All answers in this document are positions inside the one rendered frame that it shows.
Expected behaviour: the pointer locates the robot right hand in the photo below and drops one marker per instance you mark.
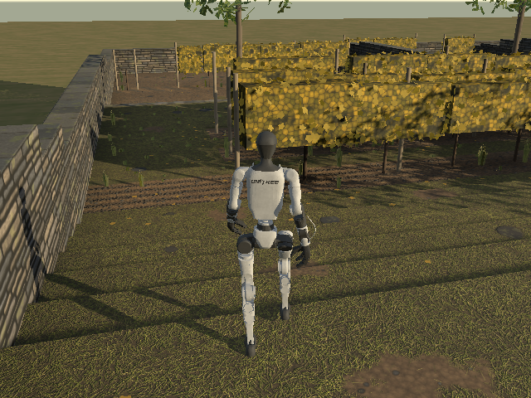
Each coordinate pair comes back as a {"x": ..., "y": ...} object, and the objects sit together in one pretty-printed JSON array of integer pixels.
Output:
[{"x": 304, "y": 256}]

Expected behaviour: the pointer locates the robot left hand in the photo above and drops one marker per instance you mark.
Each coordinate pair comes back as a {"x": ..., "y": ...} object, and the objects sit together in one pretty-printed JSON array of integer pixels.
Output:
[{"x": 233, "y": 228}]

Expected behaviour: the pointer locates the robot right shin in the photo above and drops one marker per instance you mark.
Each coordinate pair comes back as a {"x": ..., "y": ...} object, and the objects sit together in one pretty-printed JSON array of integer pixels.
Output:
[{"x": 285, "y": 287}]

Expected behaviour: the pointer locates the left robot forearm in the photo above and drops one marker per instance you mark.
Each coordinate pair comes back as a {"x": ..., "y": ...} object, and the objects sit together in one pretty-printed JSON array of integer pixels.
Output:
[{"x": 231, "y": 214}]

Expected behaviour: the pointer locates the left robot upper arm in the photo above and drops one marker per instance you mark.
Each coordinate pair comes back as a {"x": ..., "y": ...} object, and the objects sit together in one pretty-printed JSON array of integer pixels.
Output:
[{"x": 236, "y": 186}]

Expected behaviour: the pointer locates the right robot forearm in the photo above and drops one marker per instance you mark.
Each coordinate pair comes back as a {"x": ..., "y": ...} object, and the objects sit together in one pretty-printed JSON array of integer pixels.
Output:
[{"x": 302, "y": 228}]

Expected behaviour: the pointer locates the right robot foot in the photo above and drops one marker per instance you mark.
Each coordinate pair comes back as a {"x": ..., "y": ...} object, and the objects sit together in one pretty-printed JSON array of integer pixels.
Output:
[{"x": 284, "y": 314}]

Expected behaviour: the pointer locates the right robot upper arm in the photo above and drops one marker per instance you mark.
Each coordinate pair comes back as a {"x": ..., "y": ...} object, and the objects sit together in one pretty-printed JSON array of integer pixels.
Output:
[{"x": 293, "y": 178}]

